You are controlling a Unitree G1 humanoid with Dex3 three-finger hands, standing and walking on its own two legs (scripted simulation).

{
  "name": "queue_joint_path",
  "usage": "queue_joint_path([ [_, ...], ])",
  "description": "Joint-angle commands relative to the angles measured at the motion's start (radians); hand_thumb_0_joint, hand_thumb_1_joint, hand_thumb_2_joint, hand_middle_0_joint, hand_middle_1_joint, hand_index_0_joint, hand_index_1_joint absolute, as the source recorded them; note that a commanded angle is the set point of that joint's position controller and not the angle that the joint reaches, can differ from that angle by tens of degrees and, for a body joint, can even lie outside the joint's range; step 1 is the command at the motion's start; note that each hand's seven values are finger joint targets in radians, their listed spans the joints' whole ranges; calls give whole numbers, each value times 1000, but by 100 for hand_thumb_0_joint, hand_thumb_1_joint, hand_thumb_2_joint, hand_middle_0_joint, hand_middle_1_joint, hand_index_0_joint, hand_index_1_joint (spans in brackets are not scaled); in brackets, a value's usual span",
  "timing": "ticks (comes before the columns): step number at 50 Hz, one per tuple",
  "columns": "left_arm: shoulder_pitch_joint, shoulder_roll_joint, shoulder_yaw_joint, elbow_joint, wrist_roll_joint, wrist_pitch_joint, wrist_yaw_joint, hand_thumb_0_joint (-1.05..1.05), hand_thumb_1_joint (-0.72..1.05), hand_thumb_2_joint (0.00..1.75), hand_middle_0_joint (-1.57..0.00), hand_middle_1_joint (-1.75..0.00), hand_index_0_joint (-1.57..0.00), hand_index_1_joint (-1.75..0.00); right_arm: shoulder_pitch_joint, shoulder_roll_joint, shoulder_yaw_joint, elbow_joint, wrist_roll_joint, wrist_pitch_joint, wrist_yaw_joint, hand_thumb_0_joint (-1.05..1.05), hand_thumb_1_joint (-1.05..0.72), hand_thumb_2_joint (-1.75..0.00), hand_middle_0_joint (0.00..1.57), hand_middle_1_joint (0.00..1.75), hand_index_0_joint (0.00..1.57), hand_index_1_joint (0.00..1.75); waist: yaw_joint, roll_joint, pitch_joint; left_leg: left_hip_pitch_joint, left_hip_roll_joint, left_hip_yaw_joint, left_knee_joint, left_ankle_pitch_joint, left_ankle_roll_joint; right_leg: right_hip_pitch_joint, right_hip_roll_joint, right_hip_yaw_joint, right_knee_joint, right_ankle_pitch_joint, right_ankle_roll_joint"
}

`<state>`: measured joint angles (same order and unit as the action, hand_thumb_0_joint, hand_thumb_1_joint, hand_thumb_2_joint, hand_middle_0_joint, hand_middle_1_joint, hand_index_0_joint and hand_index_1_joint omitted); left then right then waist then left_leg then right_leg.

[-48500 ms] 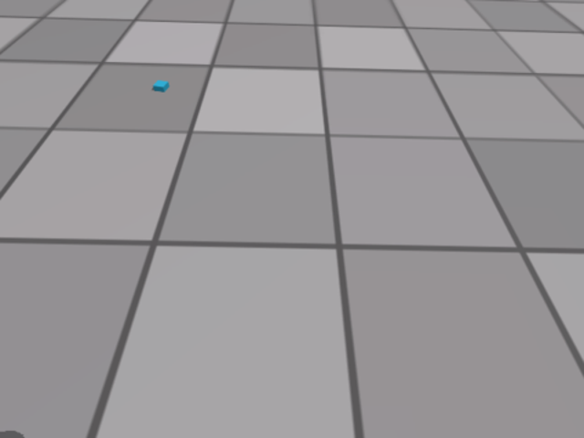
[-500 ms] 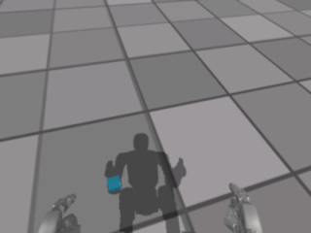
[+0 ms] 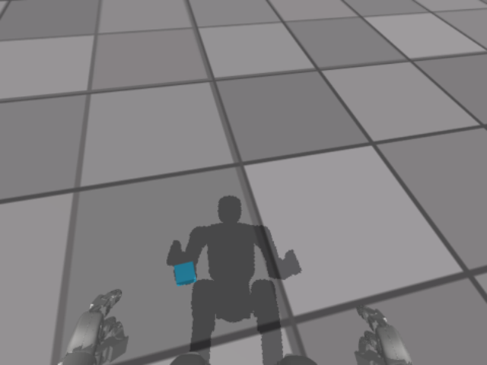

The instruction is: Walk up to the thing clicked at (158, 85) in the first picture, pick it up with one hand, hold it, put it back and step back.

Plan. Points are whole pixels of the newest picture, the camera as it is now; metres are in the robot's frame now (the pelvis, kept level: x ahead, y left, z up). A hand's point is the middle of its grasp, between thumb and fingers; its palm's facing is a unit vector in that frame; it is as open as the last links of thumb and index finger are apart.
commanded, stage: stand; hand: left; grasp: from above
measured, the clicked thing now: (185, 273) +0.53 +0.20 -0.71
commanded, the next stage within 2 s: none
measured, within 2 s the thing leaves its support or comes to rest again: neither
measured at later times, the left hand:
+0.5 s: hand out of the picture +0.05 +0.24 -0.12, palm faces +0.05 -0.95 -0.31, open 7.4 cm
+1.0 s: hand out of the picture +0.02 +0.25 -0.11, palm faces +0.04 -0.94 -0.35, open 7.4 cm
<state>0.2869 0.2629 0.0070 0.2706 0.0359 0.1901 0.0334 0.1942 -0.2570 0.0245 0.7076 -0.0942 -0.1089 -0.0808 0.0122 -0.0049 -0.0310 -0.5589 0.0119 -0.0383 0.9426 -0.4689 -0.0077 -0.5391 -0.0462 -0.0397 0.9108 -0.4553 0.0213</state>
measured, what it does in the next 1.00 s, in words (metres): rises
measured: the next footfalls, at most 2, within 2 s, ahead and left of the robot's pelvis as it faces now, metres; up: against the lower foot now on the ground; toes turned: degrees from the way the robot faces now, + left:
none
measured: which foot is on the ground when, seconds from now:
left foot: down 0.00-1.00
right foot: down 0.00-1.00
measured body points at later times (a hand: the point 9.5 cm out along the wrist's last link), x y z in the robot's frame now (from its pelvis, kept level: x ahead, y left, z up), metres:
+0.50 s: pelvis +0.00 +0.01 +0.04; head +0.00 +0.02 +0.49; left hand +0.05 +0.29 -0.10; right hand +0.08 -0.26 -0.09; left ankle +0.01 +0.12 -0.69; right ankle +0.01 -0.14 -0.69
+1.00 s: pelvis -0.01 +0.00 +0.06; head -0.01 -0.01 +0.51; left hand +0.02 +0.29 -0.08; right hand +0.06 -0.29 -0.09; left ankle +0.01 +0.12 -0.69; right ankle +0.01 -0.14 -0.69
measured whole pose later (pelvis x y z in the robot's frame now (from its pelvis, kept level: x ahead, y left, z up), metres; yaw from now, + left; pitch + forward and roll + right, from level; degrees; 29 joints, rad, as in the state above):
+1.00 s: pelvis -0.01 +0.00 +0.06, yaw +1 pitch -4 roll +0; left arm 0.18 0.31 0.03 1.14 0.03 0.00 0.02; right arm 0.16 -0.30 -0.03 1.12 -0.02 0.01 -0.01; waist 0.02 0.02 0.06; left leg -0.13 0.00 -0.04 0.39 -0.19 -0.01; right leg -0.11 -0.05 -0.06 0.37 -0.19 0.03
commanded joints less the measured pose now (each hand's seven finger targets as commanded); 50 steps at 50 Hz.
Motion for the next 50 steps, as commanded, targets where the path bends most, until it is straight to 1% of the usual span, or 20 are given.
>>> queue_joint_path([
  [1,-32,172,88,115,21,-142,7,0,90,90,-20,-30,-20,-30,-42,-185,-103,-37,29,12,49,0,-90,-90,20,30,20,30,29,25,-100,166,27,-44,-246,346,74,179,-35,71,-168,237,-66],
  [3,-52,176,94,199,15,-154,8,0,90,90,-20,-30,-20,-30,-62,-178,-110,-18,45,24,59,0,-90,-90,20,30,20,30,29,-27,-109,158,11,-32,-236,313,63,220,-54,94,-235,245,-67],
  [5,-94,181,91,265,16,-169,9,0,90,90,-20,-30,-20,-30,-57,-171,-113,19,41,36,63,0,-90,-90,20,30,20,30,12,-52,-90,188,3,-22,-250,252,62,211,-78,124,-289,208,-68],
  [6,-112,184,93,291,15,-176,8,0,90,90,-20,-30,-20,-30,-44,-178,-114,34,38,40,63,0,-90,-90,20,30,20,30,4,-34,-92,224,13,-31,-270,258,68,202,-75,116,-284,211,-63],
  [9,-107,177,90,382,16,-191,10,0,90,90,-20,-30,-20,-30,-53,-185,-119,76,35,52,65,0,-90,-90,20,30,20,30,13,16,-41,216,29,-65,-335,246,72,236,-58,82,-319,197,-49],
  [11,-101,181,90,436,15,-199,10,0,90,90,-20,-30,-20,-30,-57,-186,-119,99,39,56,62,0,-90,-90,20,30,20,30,14,11,-44,254,38,-69,-344,332,70,267,-61,73,-327,288,-48],
  [13,-106,188,89,481,8,-203,12,0,90,90,-20,-30,-20,-30,-40,-190,-119,128,42,61,55,0,-90,-90,20,30,20,30,6,1,-33,282,41,-70,-372,368,64,283,-63,75,-345,318,-50],
  [15,-95,185,85,528,4,-203,12,0,90,90,-20,-30,-20,-30,-44,-202,-119,156,46,66,53,0,-90,-90,20,30,20,30,15,28,-12,284,51,-85,-410,356,64,314,-60,65,-378,311,-46],
  [17,-87,193,81,572,1,-207,14,0,90,90,-20,-30,-20,-30,-38,-199,-117,183,51,69,50,0,-90,-90,20,30,20,30,10,11,-19,330,51,-76,-412,441,58,340,-73,71,-403,390,-48],
  [18,-96,197,81,587,-2,-207,15,0,90,90,-20,-30,-20,-30,-23,-203,-114,196,53,71,47,0,-90,-90,20,30,20,30,0,20,-20,341,58,-79,-438,452,57,351,-70,68,-405,392,-46],
  [22,-109,196,72,652,-3,-198,14,0,90,90,-20,-30,-20,-30,-60,-212,-110,236,59,82,44,0,-90,-90,20,30,20,30,9,58,44,323,75,-107,-536,325,53,375,-60,50,-474,280,-33],
  [23,-108,196,71,669,-1,-200,14,0,90,90,-20,-30,-20,-30,-63,-209,-109,246,60,83,44,0,-90,-90,20,30,20,30,11,36,56,324,72,-104,-540,330,48,384,-64,52,-493,277,-34],
  [24,-112,197,69,682,-2,-202,13,0,90,90,-20,-30,-20,-30,-54,-212,-109,254,61,83,44,0,-90,-90,20,30,20,30,5,35,42,337,72,-95,-543,359,49,408,-69,57,-500,301,-33],
  [27,-102,193,64,720,-5,-201,11,0,90,90,-20,-30,-20,-30,-60,-218,-107,281,64,83,45,0,-90,-90,20,30,20,30,10,59,59,345,78,-107,-595,306,43,425,-65,51,-528,275,-26],
  [29,-121,201,66,735,-3,-203,10,0,90,90,-20,-30,-20,-30,-68,-218,-106,288,64,85,45,0,-90,-90,20,30,20,30,9,49,63,337,79,-105,-614,310,43,441,-67,48,-538,279,-24],
  [31,-124,200,62,754,-1,-203,8,0,90,90,-20,-30,-20,-30,-78,-216,-104,296,63,89,49,0,-90,-90,20,30,20,30,8,40,95,315,75,-109,-641,224,39,433,-64,46,-558,233,-21],
  [38,-122,210,61,791,-3,-203,-1,0,90,90,-20,-30,-20,-30,-84,-224,-104,318,65,92,55,0,-90,-90,20,30,20,30,10,54,117,301,83,-122,-689,127,36,425,-64,48,-579,196,-21],
  [43,-134,222,60,801,-3,-213,-1,0,90,90,-20,-30,-20,-30,-74,-223,-100,329,69,87,58,0,-90,-90,20,30,20,30,-2,13,58,403,76,-93,-645,278,33,413,-83,65,-614,239,-23],
  [44,-140,221,58,806,-5,-213,2,0,90,90,-20,-30,-20,-30,-82,-220,-97,332,70,88,59,0,-90,-90,20,30,20,30,-1,15,82,383,77,-96,-644,287,33,421,-83,64,-617,239,-22],
  [50,-152,240,58,812,-9,-212,0,0,90,90,-20,-30,-20,-30,-77,-229,-91,348,71,92,60,0,-90,-90,20,30,20,30,-5,3,82,395,76,-83,-650,290,27,411,-82,72,-633,225,-25],
])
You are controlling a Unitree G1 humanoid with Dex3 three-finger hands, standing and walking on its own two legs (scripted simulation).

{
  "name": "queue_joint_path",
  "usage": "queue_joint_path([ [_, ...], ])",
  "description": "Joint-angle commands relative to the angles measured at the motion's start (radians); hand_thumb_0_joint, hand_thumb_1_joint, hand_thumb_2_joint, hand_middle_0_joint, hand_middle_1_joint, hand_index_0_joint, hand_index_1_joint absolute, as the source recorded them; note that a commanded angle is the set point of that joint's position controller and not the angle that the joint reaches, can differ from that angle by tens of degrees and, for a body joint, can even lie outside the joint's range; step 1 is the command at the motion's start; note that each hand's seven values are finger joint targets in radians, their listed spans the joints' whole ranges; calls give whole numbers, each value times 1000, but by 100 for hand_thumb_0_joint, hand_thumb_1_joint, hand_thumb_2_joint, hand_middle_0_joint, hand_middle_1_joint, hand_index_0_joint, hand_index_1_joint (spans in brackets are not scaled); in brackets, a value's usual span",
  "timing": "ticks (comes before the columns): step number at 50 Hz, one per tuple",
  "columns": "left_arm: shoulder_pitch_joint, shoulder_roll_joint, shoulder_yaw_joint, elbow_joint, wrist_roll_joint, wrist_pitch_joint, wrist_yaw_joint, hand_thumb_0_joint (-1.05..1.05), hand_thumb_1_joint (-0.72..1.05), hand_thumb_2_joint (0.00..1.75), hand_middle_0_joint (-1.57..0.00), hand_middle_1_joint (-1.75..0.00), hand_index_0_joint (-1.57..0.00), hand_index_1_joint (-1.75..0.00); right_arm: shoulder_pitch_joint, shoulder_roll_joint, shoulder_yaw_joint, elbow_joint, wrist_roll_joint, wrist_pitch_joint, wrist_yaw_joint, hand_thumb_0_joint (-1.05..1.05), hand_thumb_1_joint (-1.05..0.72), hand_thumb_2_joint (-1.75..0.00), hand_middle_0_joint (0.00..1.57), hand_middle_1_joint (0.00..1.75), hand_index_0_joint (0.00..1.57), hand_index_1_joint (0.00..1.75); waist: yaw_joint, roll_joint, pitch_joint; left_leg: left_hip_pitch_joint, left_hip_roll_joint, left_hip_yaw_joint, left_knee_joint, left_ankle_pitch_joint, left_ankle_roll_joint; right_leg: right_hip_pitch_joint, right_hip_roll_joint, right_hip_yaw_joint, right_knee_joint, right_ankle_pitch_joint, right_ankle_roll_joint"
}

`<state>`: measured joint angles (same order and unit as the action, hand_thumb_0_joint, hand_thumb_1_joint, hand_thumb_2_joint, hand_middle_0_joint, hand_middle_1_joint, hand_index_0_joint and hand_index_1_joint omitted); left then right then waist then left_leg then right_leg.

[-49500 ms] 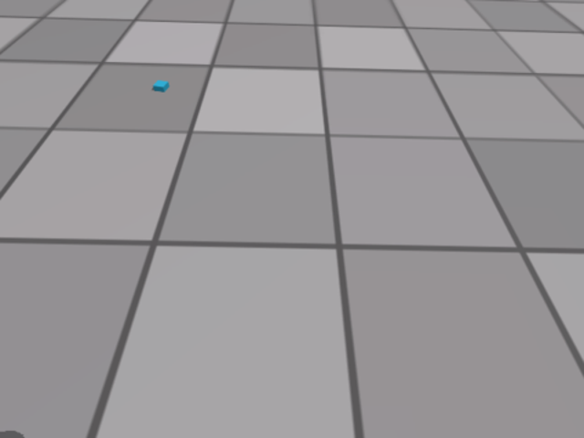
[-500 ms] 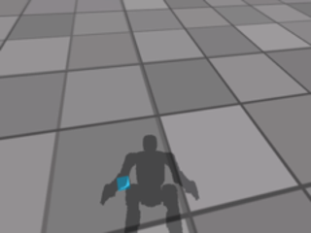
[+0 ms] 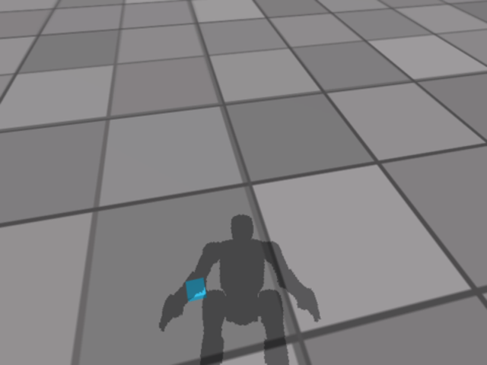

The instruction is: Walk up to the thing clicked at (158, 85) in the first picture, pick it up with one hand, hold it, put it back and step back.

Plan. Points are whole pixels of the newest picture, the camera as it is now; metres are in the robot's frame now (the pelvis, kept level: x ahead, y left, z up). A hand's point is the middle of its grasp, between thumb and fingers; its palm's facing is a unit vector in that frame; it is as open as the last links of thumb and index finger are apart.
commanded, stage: stand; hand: left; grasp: from above
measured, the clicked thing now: (196, 289) +0.54 +0.20 -0.76
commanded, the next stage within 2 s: step back in 1.42 s
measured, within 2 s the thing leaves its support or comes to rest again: neither
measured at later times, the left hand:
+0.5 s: hand out of the picture +0.09 +0.23 -0.15, palm faces +0.01 -0.94 -0.34, open 7.4 cm
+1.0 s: hand out of the picture +0.09 +0.23 -0.16, palm faces -0.01 -0.94 -0.34, open 7.4 cm
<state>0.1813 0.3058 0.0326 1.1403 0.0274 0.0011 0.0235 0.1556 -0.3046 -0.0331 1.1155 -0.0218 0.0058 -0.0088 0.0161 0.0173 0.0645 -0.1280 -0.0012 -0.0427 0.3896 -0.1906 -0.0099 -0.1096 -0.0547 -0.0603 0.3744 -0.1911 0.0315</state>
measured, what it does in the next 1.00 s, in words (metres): stands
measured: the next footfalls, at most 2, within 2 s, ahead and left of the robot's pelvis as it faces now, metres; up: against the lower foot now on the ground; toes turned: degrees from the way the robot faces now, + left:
none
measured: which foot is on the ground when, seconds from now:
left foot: down 0.00-1.00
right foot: down 0.00-1.00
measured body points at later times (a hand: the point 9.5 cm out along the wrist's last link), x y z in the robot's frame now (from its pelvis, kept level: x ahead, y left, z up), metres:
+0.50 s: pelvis +0.01 -0.01 +0.00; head +0.01 -0.02 +0.45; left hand +0.09 +0.28 -0.13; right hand +0.08 -0.31 -0.14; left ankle +0.02 +0.13 -0.74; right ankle +0.01 -0.14 -0.74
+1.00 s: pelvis +0.01 -0.02 +0.00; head +0.02 -0.02 +0.45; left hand +0.09 +0.28 -0.13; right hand +0.08 -0.31 -0.14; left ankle +0.02 +0.13 -0.74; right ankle +0.01 -0.14 -0.74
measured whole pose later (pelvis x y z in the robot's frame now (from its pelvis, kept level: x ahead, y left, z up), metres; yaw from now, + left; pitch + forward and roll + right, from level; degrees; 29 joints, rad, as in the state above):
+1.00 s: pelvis +0.01 -0.02 +0.00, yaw -1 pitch -3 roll +0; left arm 0.11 0.32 0.02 1.15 0.01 0.00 0.00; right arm 0.11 -0.33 -0.01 1.14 -0.01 0.00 0.00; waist 0.01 0.01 0.06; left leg -0.10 0.03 -0.03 0.32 -0.18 -0.04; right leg -0.10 -0.02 -0.05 0.34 -0.19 0.00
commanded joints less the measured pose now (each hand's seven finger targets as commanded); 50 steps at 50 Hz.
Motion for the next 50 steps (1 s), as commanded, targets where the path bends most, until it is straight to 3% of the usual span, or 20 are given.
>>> queue_joint_path([
  [1,-45,197,34,-58,0,-23,9,0,90,90,-20,-30,-20,-30,-45,-189,-35,-61,-1,-23,-13,0,-90,-90,20,30,20,30,-7,-12,-25,-23,91,-78,-95,24,31,-13,-76,95,-96,-29,-37],
  [4,-51,195,32,-56,0,-28,10,0,90,90,-20,-30,-20,-30,-49,-186,-31,-58,-1,-23,-13,0,-90,-90,20,30,20,30,-7,-21,-38,-12,99,-71,-78,93,34,5,-83,98,-97,27,-37],
  [8,-57,198,30,-53,-4,-25,7,0,90,90,-20,-30,-20,-30,-49,-194,-25,-48,1,-23,-13,0,-90,-90,20,30,20,30,-7,-2,-25,-33,97,-68,-92,56,28,10,-76,97,-103,1,-36],
  [13,-75,206,33,-55,-5,-26,5,0,90,90,-20,-30,-20,-30,-54,-197,-23,-44,1,-23,-13,0,-90,-90,20,30,20,30,-7,-10,-34,-24,104,-66,-98,87,24,16,-75,97,-101,24,-36],
  [22,-93,204,33,-53,-11,-28,1,0,90,90,-20,-30,-20,-30,-64,-208,-17,-36,4,-31,-15,0,-90,-90,20,30,20,30,-5,-4,-74,13,118,-58,-94,207,21,53,-79,90,-82,169,-38],
  [28,-109,217,34,-49,-11,-25,0,0,90,90,-20,-30,-20,-30,-66,-205,-16,-30,3,-27,-14,0,-90,-90,20,30,20,30,-8,-30,-55,0,115,-52,-113,141,14,39,-75,90,-98,107,-39],
  [29,-107,213,33,-53,-11,-27,0,0,90,90,-20,-30,-20,-30,-75,-213,-18,-36,2,-28,-14,0,-90,-90,20,30,20,30,-6,-16,-74,16,118,-49,-105,169,19,47,-78,92,-95,141,-40],
  [32,-119,217,32,-50,-10,-25,-2,0,90,90,-20,-30,-20,-30,-72,-211,-16,-30,3,-27,-12,0,-90,-90,20,30,20,30,-9,-16,-35,-22,114,-50,-121,90,14,29,-73,95,-110,39,-41],
  [34,-117,213,31,-54,-10,-28,-2,0,90,90,-20,-30,-20,-30,-78,-216,-18,-33,3,-28,-11,0,-90,-90,20,30,20,30,-9,-3,-60,2,119,-49,-112,125,20,34,-79,99,-105,92,-44],
  [41,-121,226,32,-58,-12,-32,-2,0,90,90,-20,-30,-20,-30,-79,-220,-20,-35,3,-29,-10,0,-90,-90,20,30,20,30,-14,-5,-89,21,123,-44,-105,156,20,48,-83,103,-98,142,-45],
  [44,-116,229,30,-55,-13,-30,-6,0,90,90,-20,-30,-20,-30,-74,-215,-15,-31,4,-29,-8,0,-90,-90,20,30,20,30,-14,6,-62,6,120,-46,-122,107,16,28,-75,104,-105,83,-46],
  [50,-112,219,24,-55,-12,-29,-8,0,90,90,-20,-30,-20,-30,-79,-226,-15,-29,5,-30,-8,0,-90,-90,20,30,20,30,-10,3,-67,7,126,-44,-118,129,16,31,-77,105,-100,102,-48],
])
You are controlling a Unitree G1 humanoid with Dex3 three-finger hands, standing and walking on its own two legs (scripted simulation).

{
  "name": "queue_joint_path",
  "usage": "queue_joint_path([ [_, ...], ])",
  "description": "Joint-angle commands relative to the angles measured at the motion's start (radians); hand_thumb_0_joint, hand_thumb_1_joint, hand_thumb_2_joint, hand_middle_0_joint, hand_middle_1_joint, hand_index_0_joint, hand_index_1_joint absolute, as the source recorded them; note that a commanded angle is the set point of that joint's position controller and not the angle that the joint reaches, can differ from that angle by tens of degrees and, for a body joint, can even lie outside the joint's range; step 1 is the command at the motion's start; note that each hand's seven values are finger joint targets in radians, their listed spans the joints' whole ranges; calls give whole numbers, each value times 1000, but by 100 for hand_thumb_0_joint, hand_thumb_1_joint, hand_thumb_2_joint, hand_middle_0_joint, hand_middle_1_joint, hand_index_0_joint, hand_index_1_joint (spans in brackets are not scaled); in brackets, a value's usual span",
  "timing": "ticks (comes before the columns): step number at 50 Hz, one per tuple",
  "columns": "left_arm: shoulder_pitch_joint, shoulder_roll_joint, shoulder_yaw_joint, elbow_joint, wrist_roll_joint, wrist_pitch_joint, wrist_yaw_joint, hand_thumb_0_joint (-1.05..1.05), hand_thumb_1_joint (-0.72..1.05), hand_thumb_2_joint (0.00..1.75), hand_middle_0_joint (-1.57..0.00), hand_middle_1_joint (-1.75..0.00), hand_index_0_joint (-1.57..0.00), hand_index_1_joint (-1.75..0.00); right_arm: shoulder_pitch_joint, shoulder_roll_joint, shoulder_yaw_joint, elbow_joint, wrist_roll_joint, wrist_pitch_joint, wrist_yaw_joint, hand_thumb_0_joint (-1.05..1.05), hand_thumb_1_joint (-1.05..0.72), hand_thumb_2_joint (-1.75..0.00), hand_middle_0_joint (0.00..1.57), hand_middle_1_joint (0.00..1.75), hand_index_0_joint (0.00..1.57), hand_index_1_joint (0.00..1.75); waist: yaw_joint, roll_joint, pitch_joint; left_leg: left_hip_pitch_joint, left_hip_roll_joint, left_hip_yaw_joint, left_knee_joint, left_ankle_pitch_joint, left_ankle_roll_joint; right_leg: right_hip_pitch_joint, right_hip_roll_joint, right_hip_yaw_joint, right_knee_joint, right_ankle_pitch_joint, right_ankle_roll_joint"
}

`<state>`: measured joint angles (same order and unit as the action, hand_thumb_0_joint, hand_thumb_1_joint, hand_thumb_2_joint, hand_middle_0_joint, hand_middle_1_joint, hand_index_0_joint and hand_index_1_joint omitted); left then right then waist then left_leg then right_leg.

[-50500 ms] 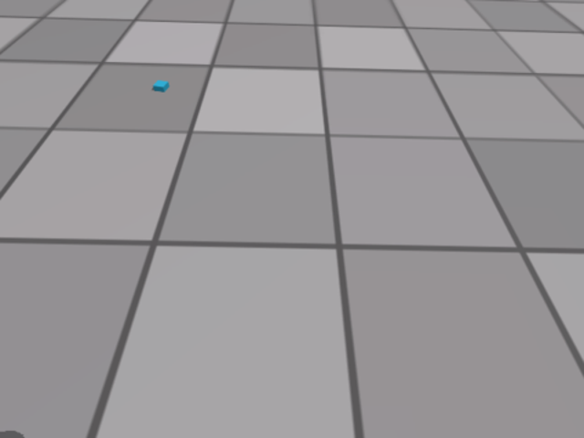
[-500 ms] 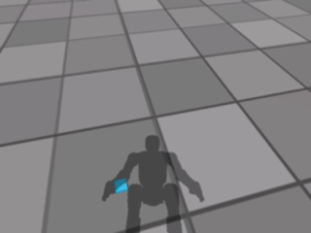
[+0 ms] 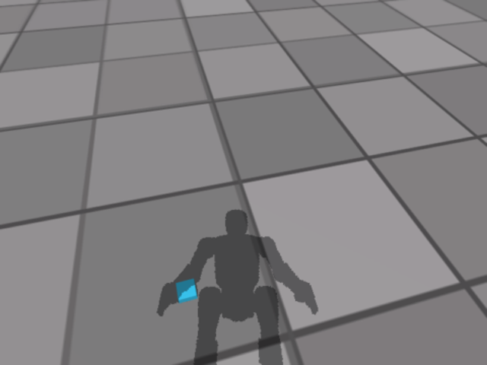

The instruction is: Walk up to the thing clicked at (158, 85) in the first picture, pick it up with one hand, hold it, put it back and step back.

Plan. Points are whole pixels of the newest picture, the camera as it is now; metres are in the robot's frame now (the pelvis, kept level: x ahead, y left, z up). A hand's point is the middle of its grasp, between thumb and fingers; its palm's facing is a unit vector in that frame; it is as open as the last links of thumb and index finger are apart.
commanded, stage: stand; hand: left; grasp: from above
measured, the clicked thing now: (186, 290) +0.52 +0.23 -0.76
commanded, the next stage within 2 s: step back in 0.42 s
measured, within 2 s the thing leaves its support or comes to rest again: neither
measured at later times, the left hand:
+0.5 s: hand out of the picture +0.08 +0.25 -0.16, palm faces +0.03 -0.94 -0.35, open 7.4 cm
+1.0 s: hand out of the picture +0.06 +0.32 -0.18, palm faces -0.06 -0.94 -0.35, open 7.4 cm
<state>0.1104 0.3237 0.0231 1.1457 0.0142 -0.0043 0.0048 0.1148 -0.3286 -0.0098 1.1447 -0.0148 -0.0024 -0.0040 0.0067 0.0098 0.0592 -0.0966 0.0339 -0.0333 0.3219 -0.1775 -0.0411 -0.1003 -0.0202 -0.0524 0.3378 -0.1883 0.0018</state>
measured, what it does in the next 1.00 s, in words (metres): steps to the left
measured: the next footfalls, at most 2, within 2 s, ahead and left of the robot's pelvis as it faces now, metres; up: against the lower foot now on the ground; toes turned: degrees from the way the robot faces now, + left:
right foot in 1.16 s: -0.08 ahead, -0.04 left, +0.00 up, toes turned -1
left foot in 1.54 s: -0.17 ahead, +0.20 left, +0.00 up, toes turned -3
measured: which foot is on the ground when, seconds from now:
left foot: down 0.00-1.00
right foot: down 0.00-0.72, up 0.74-1.00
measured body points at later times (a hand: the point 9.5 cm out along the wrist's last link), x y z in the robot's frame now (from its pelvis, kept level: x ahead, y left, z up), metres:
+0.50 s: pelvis +0.00 +0.00 +0.00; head +0.02 -0.01 +0.44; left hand +0.08 +0.30 -0.13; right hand +0.08 -0.30 -0.14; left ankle +0.00 +0.15 -0.75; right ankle +0.00 -0.12 -0.75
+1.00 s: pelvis -0.07 +0.07 -0.01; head +0.01 +0.09 +0.43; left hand +0.06 +0.37 -0.16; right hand +0.00 -0.24 -0.13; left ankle -0.05 +0.15 -0.75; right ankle -0.11 -0.07 -0.69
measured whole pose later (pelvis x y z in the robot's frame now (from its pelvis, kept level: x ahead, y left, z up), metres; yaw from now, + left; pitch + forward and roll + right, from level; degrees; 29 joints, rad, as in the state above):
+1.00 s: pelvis -0.07 +0.07 -0.01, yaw -2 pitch -1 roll -1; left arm 0.07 0.38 0.07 0.89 0.00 0.06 0.03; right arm 0.13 -0.34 -0.05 0.91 -0.02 0.03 -0.03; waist -0.02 -0.04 0.20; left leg -0.27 -0.04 0.03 0.56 -0.27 0.07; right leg -0.40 0.08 0.14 1.02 -0.47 0.01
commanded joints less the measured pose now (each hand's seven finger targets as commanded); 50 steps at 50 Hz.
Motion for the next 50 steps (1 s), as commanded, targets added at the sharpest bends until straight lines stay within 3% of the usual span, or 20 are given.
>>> queue_joint_path([
  [1,-45,216,38,-60,0,-23,12,0,90,90,-20,-30,-20,-30,-31,-195,-39,-57,-3,-21,-13,0,-90,-90,20,30,20,30,-4,-4,-70,-24,89,-54,-57,106,46,25,-111,97,-60,86,-21],
  [20,-38,217,33,-68,-2,-27,9,0,90,90,-20,-30,-20,-30,-32,-206,-33,-65,-1,-22,-11,0,-90,-90,20,30,20,30,-3,3,-74,-12,95,-51,-49,144,45,21,-111,93,-56,138,-18],
  [21,-16,286,90,-85,-20,-20,15,0,90,90,-20,-30,-20,-30,-65,-238,-43,-84,1,-5,-5,0,-90,-90,20,30,20,30,7,-24,42,-107,62,-50,80,257,74,-44,-107,117,11,310,-27],
  [23,11,298,100,-105,-24,-14,21,0,90,90,-20,-30,-20,-30,-31,-205,-43,-108,11,4,-8,0,-90,-90,20,30,20,30,-1,-67,-10,-111,12,10,213,215,63,-31,-159,154,15,429,-85],
  [25,-23,319,112,-153,-15,-11,25,0,90,90,-20,-30,-20,-30,11,-197,-49,-125,14,15,-7,0,-90,-90,20,30,20,30,-17,-132,-80,-138,-44,36,357,15,60,-22,-254,229,6,462,-175],
  [26,-53,313,114,-180,-8,-9,26,0,90,90,-20,-30,-20,-30,21,-198,-58,-136,12,24,-5,0,-90,-90,20,30,20,30,-20,-161,-98,-168,-66,22,455,-220,66,-31,-303,264,10,459,-220],
  [28,-79,308,116,-226,9,-6,28,0,90,90,-20,-30,-20,-30,41,-213,-68,-163,10,38,0,0,-90,-90,20,30,20,30,-25,-163,-92,-191,-57,-36,587,-364,85,-106,-338,263,38,447,-256],
  [31,-152,306,110,-278,16,1,30,0,90,90,-20,-30,-20,-30,93,-218,-75,-188,20,41,5,0,-90,-90,20,30,20,30,-60,-203,-105,-213,-30,-45,538,-294,92,-106,-301,215,96,417,-205],
  [32,-141,297,107,-286,15,5,29,0,90,90,-20,-30,-20,-30,84,-230,-79,-195,17,36,4,0,-90,-90,20,30,20,30,-43,-184,-116,-201,-30,-28,471,-250,87,-96,-273,196,140,403,-188],
  [34,-144,286,99,-302,0,20,27,0,90,90,-20,-30,-20,-30,119,-215,-79,-194,5,20,0,0,-90,-90,20,30,20,30,-62,-143,-122,-169,-17,8,156,-2,75,-43,-205,142,267,359,-119],
  [35,-129,251,91,-313,-14,32,22,0,90,90,-20,-30,-20,-30,106,-240,-89,-198,-8,11,-6,0,-90,-90,20,30,20,30,-47,0,-110,-136,41,-72,57,298,65,-80,-118,86,380,255,-75],
  [36,-116,207,85,-330,-26,40,25,0,90,90,-20,-30,-20,-30,100,-321,-112,-207,-26,9,-9,0,-90,-90,20,30,20,30,-37,188,-105,-42,166,-273,57,604,94,-256,36,83,522,-50,-37],
  [37,-81,193,85,-318,-23,51,33,0,90,90,-20,-30,-20,-30,88,-343,-117,-217,-27,6,-13,0,-90,-90,20,30,20,30,-19,177,-102,37,220,-346,70,668,145,-374,122,160,609,-407,-39],
  [38,-43,212,83,-312,-16,56,41,0,90,90,-20,-30,-20,-30,71,-369,-121,-238,-18,5,-15,0,-90,-90,20,30,20,30,-26,167,-124,20,272,-353,100,714,204,-369,119,218,699,-472,-34],
  [39,-58,216,83,-302,-12,55,46,0,90,90,-20,-30,-20,-30,59,-366,-124,-251,-16,6,-18,0,-90,-90,20,30,20,30,-42,189,-125,-23,281,-389,76,640,199,-370,122,256,766,-459,-33],
  [40,-77,234,90,-301,-11,58,49,0,90,90,-20,-30,-20,-30,16,-348,-119,-266,-15,10,-24,0,-90,-90,20,30,20,30,-38,189,-112,-53,263,-337,65,578,196,-365,121,280,808,-426,-37],
  [43,15,241,90,-295,-21,58,44,0,90,90,-20,-30,-20,-30,-43,-269,-103,-297,-18,7,-38,0,-90,-90,20,30,20,30,22,140,-132,86,174,-181,138,576,190,-435,112,258,856,-289,-21],
  [44,12,238,94,-297,-14,54,42,0,90,90,-20,-30,-20,-30,-13,-253,-100,-294,-14,6,-41,0,-90,-90,20,30,20,30,4,119,-146,138,184,-186,162,608,214,-440,107,237,842,-291,-9],
  [48,-43,227,91,-337,-7,40,36,0,90,90,-20,-30,-20,-30,72,-251,-107,-294,-6,12,-45,0,-90,-90,20,30,20,30,-57,101,-103,166,172,-169,171,602,200,-417,90,199,633,-284,24],
  [50,-22,228,93,-337,-6,40,33,0,90,90,-20,-30,-20,-30,74,-272,-113,-307,-6,15,-43,0,-90,-90,20,30,20,30,-62,111,-102,147,193,-182,167,555,217,-371,73,175,539,-285,22],
])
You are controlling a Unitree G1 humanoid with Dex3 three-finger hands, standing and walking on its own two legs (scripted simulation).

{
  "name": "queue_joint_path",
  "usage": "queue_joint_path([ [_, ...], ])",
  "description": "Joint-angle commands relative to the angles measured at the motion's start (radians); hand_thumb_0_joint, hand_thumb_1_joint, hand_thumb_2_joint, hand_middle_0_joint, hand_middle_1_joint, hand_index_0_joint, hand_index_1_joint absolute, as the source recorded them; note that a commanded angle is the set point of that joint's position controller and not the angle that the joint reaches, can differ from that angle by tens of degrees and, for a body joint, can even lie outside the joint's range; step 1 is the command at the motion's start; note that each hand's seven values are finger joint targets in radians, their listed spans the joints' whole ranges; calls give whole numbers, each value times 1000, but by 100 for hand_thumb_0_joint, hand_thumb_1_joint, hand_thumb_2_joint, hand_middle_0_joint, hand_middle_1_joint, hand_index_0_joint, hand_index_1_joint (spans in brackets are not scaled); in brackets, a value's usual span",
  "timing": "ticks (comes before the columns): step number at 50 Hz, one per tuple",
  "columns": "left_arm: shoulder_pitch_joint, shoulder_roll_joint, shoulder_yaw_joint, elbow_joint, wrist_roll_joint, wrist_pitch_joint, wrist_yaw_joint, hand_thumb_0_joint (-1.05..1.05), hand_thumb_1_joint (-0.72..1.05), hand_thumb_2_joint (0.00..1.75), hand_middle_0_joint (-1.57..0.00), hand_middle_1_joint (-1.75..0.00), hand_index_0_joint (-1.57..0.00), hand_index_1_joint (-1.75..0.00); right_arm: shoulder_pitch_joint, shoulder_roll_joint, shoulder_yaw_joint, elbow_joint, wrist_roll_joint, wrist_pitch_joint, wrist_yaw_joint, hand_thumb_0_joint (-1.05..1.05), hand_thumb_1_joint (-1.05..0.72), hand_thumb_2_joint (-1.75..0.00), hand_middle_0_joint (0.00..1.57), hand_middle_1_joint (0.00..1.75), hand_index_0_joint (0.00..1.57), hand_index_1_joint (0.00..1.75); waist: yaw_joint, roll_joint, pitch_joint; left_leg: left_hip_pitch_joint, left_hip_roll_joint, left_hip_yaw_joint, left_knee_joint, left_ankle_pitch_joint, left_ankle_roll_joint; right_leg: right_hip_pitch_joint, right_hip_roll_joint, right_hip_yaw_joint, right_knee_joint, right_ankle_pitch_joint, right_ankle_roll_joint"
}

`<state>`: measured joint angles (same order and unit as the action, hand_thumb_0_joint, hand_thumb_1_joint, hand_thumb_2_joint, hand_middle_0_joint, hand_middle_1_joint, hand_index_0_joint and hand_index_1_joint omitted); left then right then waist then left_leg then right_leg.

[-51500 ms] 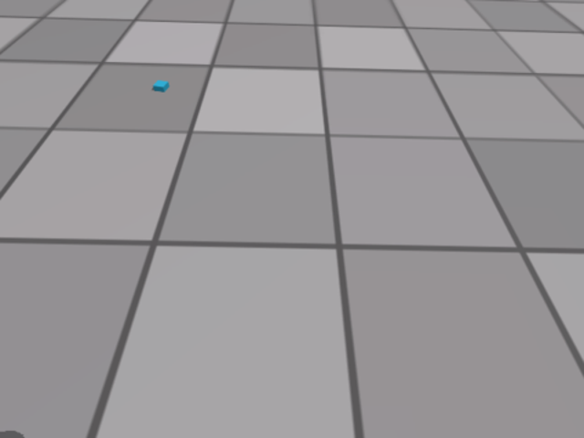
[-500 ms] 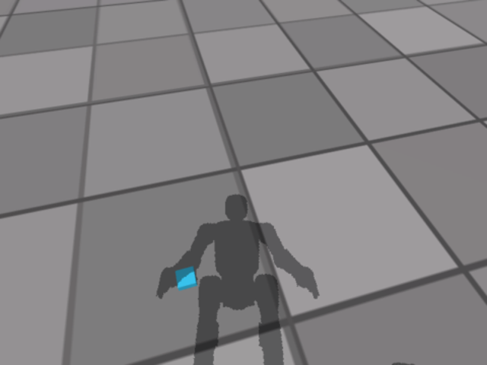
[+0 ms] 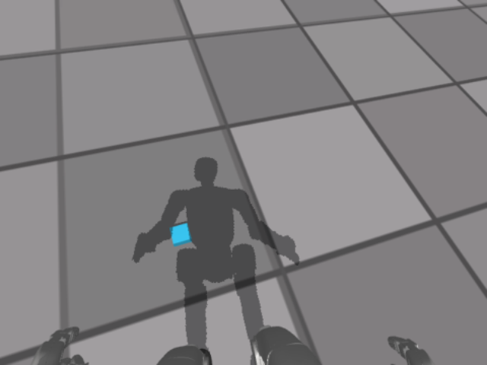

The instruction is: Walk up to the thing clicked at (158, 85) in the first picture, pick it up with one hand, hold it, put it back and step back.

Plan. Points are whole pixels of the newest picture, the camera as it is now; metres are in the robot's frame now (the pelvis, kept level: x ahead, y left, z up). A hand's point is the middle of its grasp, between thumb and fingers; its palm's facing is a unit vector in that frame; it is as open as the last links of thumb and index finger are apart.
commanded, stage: step back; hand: left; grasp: from above
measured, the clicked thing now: (180, 234) +0.58 +0.18 -0.75
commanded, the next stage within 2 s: none
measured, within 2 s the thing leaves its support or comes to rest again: neither
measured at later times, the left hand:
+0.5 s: hand out of the picture +0.02 +0.26 -0.14, palm faces +0.01 -0.92 -0.40, open 7.4 cm
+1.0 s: hand out of the picture -0.19 +0.24 -0.16, palm faces -0.05 -0.91 -0.40, open 7.4 cm
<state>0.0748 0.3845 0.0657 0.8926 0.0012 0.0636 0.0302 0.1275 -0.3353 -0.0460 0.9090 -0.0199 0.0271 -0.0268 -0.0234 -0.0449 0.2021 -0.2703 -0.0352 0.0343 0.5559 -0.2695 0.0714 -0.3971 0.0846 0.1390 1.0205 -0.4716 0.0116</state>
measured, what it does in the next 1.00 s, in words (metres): walks backwards: right foot, then left foot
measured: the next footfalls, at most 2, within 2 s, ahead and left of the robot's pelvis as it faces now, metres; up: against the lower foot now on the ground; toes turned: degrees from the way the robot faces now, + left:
right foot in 0.16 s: -0.01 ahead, -0.12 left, +0.00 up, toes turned +1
left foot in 0.54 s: -0.11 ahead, +0.12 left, +0.00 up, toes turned -1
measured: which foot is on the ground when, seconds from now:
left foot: down 0.00-0.20, up 0.22-0.52, down 0.54-0.96, up 0.98-1.00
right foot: up 0.00-0.14, down 0.16-0.56, up 0.58-0.92, down 0.94-1.00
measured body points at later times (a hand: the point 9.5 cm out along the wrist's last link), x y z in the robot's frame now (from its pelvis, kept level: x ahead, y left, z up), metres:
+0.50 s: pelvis -0.11 +0.00 -0.01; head -0.04 -0.01 +0.44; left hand +0.02 +0.30 -0.11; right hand +0.00 -0.32 -0.13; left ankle -0.15 +0.13 -0.71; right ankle -0.05 -0.12 -0.73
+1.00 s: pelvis -0.27 -0.03 -0.02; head -0.22 -0.04 +0.43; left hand -0.18 +0.29 -0.13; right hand -0.14 -0.35 -0.13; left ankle -0.16 +0.12 -0.72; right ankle -0.28 -0.16 -0.73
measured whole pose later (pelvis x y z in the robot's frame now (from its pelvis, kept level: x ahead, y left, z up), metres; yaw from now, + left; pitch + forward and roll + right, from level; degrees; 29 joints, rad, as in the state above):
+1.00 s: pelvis -0.27 -0.03 -0.02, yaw -2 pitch -3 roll -2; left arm 0.20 0.36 0.08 0.86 0.03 0.05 -0.01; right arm 0.08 -0.41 -0.05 0.82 -0.01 0.05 -0.02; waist 0.00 0.06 0.19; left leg -0.47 0.05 -0.09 0.77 -0.35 -0.01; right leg -0.24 0.04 0.03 0.67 -0.38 0.00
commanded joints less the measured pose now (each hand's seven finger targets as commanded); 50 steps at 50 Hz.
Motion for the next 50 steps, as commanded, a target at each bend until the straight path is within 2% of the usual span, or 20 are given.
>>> queue_joint_path([
  [1,22,165,52,-80,9,-29,6,0,90,90,-20,-30,-20,-30,55,-267,-76,-77,0,-14,-17,0,-90,-90,20,30,20,30,-30,164,-249,305,269,-253,-66,627,114,-39,-45,-33,-187,3,6],
  [5,94,162,57,-61,20,-35,-4,0,90,90,-20,-30,-20,-30,-6,-291,-81,-104,1,-13,-8,0,-90,-90,20,30,20,30,3,186,-269,177,294,-285,-88,408,131,99,-66,-93,-336,60,-28],
  [8,170,174,66,-36,29,-49,-10,0,90,90,-20,-30,-20,-30,-57,-273,-71,-111,15,-8,0,0,-90,-90,20,30,20,30,47,92,-289,20,234,-234,-9,275,59,265,-103,-41,-516,322,-74],
  [9,160,212,77,-49,34,-53,-10,0,90,90,-20,-30,-20,-30,-65,-250,-63,-117,22,-9,1,0,-90,-90,20,30,20,30,41,-20,-290,-64,151,-175,92,174,9,291,-202,99,-556,423,-131],
  [10,115,276,90,-71,25,-50,-16,0,90,90,-20,-30,-20,-30,-87,-220,-56,-123,27,-6,1,0,-90,-90,20,30,20,30,56,-173,-214,-129,-27,-78,259,-60,-57,197,-352,298,-658,460,-260],
  [11,47,306,93,-115,33,-54,-13,0,90,90,-20,-30,-20,-30,-69,-222,-60,-114,20,2,-5,0,-90,-90,20,30,20,30,59,-236,-172,-123,-69,-106,490,-345,-76,85,-481,415,-707,495,-355],
  [16,-9,198,76,-159,31,-59,0,0,90,90,-20,-30,-20,-30,37,-227,-45,-72,25,-6,0,0,-90,-90,20,30,20,30,20,-67,-202,-174,-113,-189,625,-234,-83,191,-285,103,-598,708,-225],
  [23,75,205,73,-190,36,-37,6,0,90,90,-20,-30,-20,-30,61,-212,-43,-109,14,-21,-12,0,-90,-90,20,30,20,30,58,-155,-303,-154,18,-110,153,-243,-86,443,-320,85,-477,812,-230],
  [26,45,219,69,-205,17,-17,-8,0,90,90,-20,-30,-20,-30,137,-207,-57,-73,-2,-31,-7,0,-90,-90,20,30,20,30,12,-103,-312,51,-1,-33,-171,118,-71,304,-247,12,-365,661,-147],
  [27,35,193,61,-216,14,-11,-12,0,90,90,-20,-30,-20,-30,135,-240,-70,-75,-13,-33,-8,0,-90,-90,20,30,20,30,9,-47,-302,118,58,-124,-159,180,-45,183,-213,13,-352,498,-105],
  [28,47,153,55,-229,11,-11,-15,0,90,90,-20,-30,-20,-30,125,-324,-87,-86,-28,-35,-7,0,-90,-90,20,30,20,30,12,157,-304,182,257,-377,-191,299,22,10,-100,-36,-221,236,-61],
  [29,-1,179,68,-231,11,-12,-4,0,90,90,-20,-30,-20,-30,51,-406,-100,-108,-22,-29,4,0,-90,-90,20,30,20,30,-10,295,-242,34,408,-523,-240,348,168,-40,14,-57,-42,-143,-32],
  [30,-34,199,80,-221,26,-11,5,0,90,90,-20,-30,-20,-30,23,-423,-103,-120,-24,-31,2,0,-90,-90,20,30,20,30,-39,302,-185,-117,468,-612,-271,301,249,0,7,46,136,-201,-21],
  [34,107,189,85,-154,6,-9,-11,0,90,90,-20,-30,-20,-30,-76,-280,-62,-146,-22,-39,-7,0,-90,-90,20,30,20,30,66,182,-164,7,258,-261,-164,415,122,-96,37,68,286,-19,-29],
  [40,99,162,71,-171,18,-26,-12,0,90,90,-20,-30,-20,-30,39,-281,-73,-139,-6,-34,-15,0,-90,-90,20,30,20,30,-10,201,-256,278,287,-249,-66,508,183,-104,-27,1,-29,-61,37],
  [46,254,165,74,-72,28,-46,-19,0,90,90,-20,-30,-20,-30,-32,-311,-74,-165,4,3,-3,0,-90,-90,20,30,20,30,49,232,-334,71,211,-181,58,332,82,263,-60,-141,-636,268,-28],
  [47,249,215,87,-73,41,-50,-22,0,90,90,-20,-30,-20,-30,-42,-272,-65,-174,13,6,0,0,-90,-90,20,30,20,30,45,133,-305,-91,153,-160,118,161,19,305,-129,1,-600,289,-58],
  [48,238,305,111,-92,45,-49,-24,0,90,90,-20,-30,-20,-30,-36,-219,-48,-197,17,8,-2,0,-90,-90,20,30,20,30,51,-145,-252,-305,-10,-111,274,-179,-47,293,-315,287,-661,233,-133],
  [49,137,402,121,-144,48,-42,-22,0,90,90,-20,-30,-20,-30,-73,-243,-64,-202,15,9,-20,0,-90,-90,20,30,20,30,97,-271,-194,-208,-52,-142,517,-359,-79,-1,-494,446,-735,225,-307],
  [50,42,373,118,-171,39,-46,-14,0,90,90,-20,-30,-20,-30,-45,-282,-81,-179,19,8,-20,0,-90,-90,20,30,20,30,51,-243,-123,-147,-2,-205,617,-330,-75,-139,-512,445,-760,207,-315],
])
